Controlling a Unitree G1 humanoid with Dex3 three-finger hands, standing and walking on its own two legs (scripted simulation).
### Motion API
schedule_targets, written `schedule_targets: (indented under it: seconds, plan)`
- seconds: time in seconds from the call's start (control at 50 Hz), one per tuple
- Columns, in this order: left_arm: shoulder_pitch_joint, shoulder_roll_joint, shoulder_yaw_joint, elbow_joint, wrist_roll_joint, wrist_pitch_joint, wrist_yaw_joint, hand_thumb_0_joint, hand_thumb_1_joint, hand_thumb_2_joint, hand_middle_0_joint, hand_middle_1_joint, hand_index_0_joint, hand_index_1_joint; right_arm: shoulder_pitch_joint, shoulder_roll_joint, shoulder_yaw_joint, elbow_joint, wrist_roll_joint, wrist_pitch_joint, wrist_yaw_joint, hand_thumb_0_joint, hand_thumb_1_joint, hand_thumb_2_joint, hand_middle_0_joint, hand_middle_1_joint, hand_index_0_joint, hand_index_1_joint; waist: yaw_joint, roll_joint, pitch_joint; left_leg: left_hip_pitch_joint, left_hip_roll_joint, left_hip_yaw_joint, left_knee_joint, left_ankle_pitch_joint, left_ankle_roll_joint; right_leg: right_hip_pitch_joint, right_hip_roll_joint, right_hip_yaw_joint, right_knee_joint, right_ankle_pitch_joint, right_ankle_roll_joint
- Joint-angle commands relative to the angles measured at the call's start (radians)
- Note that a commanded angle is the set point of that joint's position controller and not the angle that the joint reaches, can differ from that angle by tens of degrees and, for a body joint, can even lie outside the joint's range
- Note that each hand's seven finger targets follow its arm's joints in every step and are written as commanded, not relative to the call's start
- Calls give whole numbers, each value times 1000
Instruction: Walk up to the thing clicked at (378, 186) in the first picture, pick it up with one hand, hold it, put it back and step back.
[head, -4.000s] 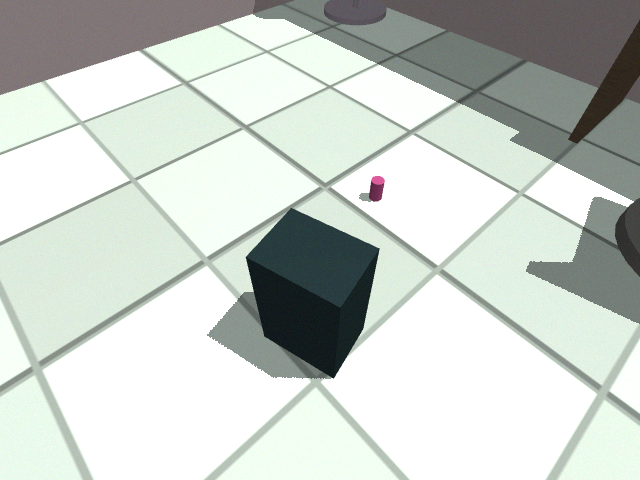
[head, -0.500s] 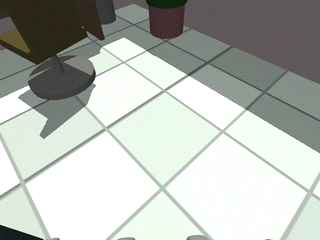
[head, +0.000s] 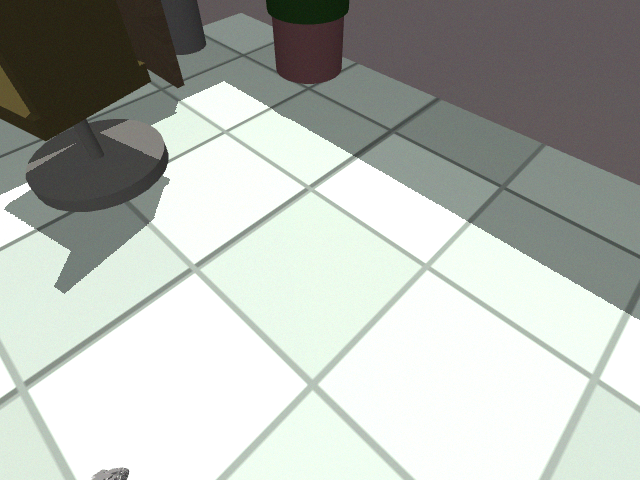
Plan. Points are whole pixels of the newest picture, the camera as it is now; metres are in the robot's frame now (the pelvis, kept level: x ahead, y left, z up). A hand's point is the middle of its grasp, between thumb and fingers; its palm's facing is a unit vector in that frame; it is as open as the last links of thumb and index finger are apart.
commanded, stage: walk up
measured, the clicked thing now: out of the picture +0.25 +1.35 -0.72
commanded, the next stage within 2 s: stand in 0.16 s
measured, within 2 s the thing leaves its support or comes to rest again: neither
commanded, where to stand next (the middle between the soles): +0.08 +0.02 m, yaw +3 degrees
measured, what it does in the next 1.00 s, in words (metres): stands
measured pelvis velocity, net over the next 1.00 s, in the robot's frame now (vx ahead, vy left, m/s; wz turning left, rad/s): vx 0.00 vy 0.00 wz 0.05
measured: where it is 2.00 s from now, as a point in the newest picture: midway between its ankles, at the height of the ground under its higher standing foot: outside the picture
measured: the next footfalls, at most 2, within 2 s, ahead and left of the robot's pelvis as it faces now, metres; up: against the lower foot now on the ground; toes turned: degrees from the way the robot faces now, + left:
none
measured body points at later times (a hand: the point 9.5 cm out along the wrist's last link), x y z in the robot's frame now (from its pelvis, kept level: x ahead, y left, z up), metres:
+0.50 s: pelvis +0.00 +0.00 +0.01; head +0.01 -0.01 +0.46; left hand +0.08 +0.30 -0.12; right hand +0.09 -0.30 -0.12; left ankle +0.00 +0.13 -0.74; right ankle +0.02 -0.14 -0.74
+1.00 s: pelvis +0.00 +0.00 +0.01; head +0.01 +0.00 +0.46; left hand +0.05 +0.30 -0.12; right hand +0.08 -0.30 -0.13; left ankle +0.00 +0.13 -0.74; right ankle +0.02 -0.14 -0.74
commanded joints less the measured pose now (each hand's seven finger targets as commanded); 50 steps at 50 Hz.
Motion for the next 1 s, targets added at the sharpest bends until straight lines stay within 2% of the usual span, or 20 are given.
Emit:
schedule_targets:
  seconds: [0.0, 0.12, 0.14, 0.18, 0.26, 0.3, 0.34, 0.44, 0.52, 0.54, 0.58, 0.7, 0.78, 0.84, 0.98]
  plan:
    - [-46, 218, 46, -38, -3, -15, 20, 0, 900, 900, -200, -300, -200, -300, -66, -210, -46, -56, 8, -16, -16, 0, -900, -900, 200, 300, 200, 300, 1, 5, -85, 47, 89, -91, -120, 59, 76, -4, -86, 60, -98, 234, -60]
    - [-65, 214, 46, -31, 2, -14, 19, 0, 900, 900, -200, -300, -200, -300, -67, -210, -50, -41, 5, -13, -14, 0, -900, -900, 200, 300, 200, 300, -8, -13, -93, 91, 88, -83, -144, 53, 70, -15, -93, 74, -128, 225, -59]
    - [-70, 212, 43, -17, 3, -10, 13, 0, 900, 900, -200, -300, -200, -300, -75, -195, -40, -41, 3, -18, -18, 0, -900, -900, 200, 300, 200, 300, -11, -28, -94, 69, 95, -129, -173, 158, 59, 27, -104, 50, -135, 308, -45]
    - [-67, 212, 47, -14, 1, -6, 11, 0, 900, 900, -200, -300, -200, -300, -83, -205, -45, -38, 3, -23, -23, 0, -900, -900, 200, 300, 200, 300, -6, -24, -122, 98, 94, -118, -174, 225, 50, 58, -107, 44, -136, 352, -40]
    - [-60, 203, 45, -6, 1, -2, 11, 0, 900, 900, -200, -300, -200, -300, -80, -206, -45, -24, 4, -25, -27, 0, -900, -900, 200, 300, 200, 300, -7, -13, -160, 148, 91, -107, -170, 278, 46, 78, -116, 31, -158, 393, -39]
    - [-63, 204, 46, -3, 0, 0, 11, 0, 900, 900, -200, -300, -200, -300, -81, -200, -43, -19, 3, -25, -27, 0, -900, -900, 200, 300, 200, 300, -7, -9, -149, 144, 88, -107, -184, 252, 41, 73, -117, 30, -173, 361, -37]
    - [-63, 204, 44, -1, 3, 2, 11, 0, 900, 900, -200, -300, -200, -300, -90, -197, -43, -16, 1, -21, -27, 0, -900, -900, 200, 300, 200, 300, -6, -10, -130, 138, 88, -110, -197, 184, 40, 56, -116, 28, -192, 295, -37]
    - [-68, 208, 45, 1, 5, -1, 10, 0, 900, 900, -200, -300, -200, -300, -75, -188, -40, -8, 0, -20, -23, 0, -900, -900, 200, 300, 200, 300, -10, -18, -100, 101, 82, -115, -217, 125, 38, 57, -122, 31, -225, 246, -34]
    - [-66, 207, 46, 4, 8, 1, 9, 0, 900, 900, -200, -300, -200, -300, -74, -186, -41, -6, -3, -16, -21, 0, -900, -900, 200, 300, 200, 300, -8, -15, -60, 70, 80, -127, -237, 21, 39, 28, -119, 31, -253, 138, -33]
    - [-69, 214, 48, 2, 8, 1, 9, 0, 900, 900, -200, -300, -200, -300, -68, -186, -42, -6, -3, -18, -20, 0, -900, -900, 200, 300, 200, 300, -11, -20, -68, 73, 81, -132, -240, 23, 37, 35, -119, 31, -249, 118, -35]
    - [-60, 205, 48, 3, 8, 1, 6, 0, 900, 900, -200, -300, -200, -300, -69, -192, -44, -6, -6, -20, -19, 0, -900, -900, 200, 300, 200, 300, -6, 0, -63, 60, 82, -137, -247, -6, 37, 34, -116, 30, -251, 112, -37]
    - [-32, 203, 48, 3, 10, -3, 2, 0, 900, 900, -200, -300, -200, -300, -67, -195, -48, -6, -3, -22, -18, 0, -900, -900, 200, 300, 200, 300, -1, -2, -85, 84, 81, -144, -232, 12, 40, 32, -125, 30, -255, 123, -38]
    - [-39, 209, 50, -3, 8, -3, 4, 0, 900, 900, -200, -300, -200, -300, -53, -186, -43, -10, -3, -25, -19, 0, -900, -900, 200, 300, 200, 300, -7, -12, -105, 86, 84, -141, -226, 103, 42, 58, -128, 19, -232, 207, -36]
    - [-24, 202, 45, -2, 6, -4, 4, 0, 900, 900, -200, -300, -200, -300, -49, -195, -44, -5, 0, -23, -20, 0, -900, -900, 200, 300, 200, 300, -3, -13, -111, 104, 82, -140, -211, 120, 43, 51, -129, 18, -234, 203, -37]
    - [-16, 207, 46, -1, 6, 3, 5, 0, 900, 900, -200, -300, -200, -300, -39, -189, -39, -5, 0, -20, -21, 0, -900, -900, 200, 300, 200, 300, -2, -10, -78, 65, 75, -145, -232, 65, 41, 53, -125, 13, -237, 167, -40]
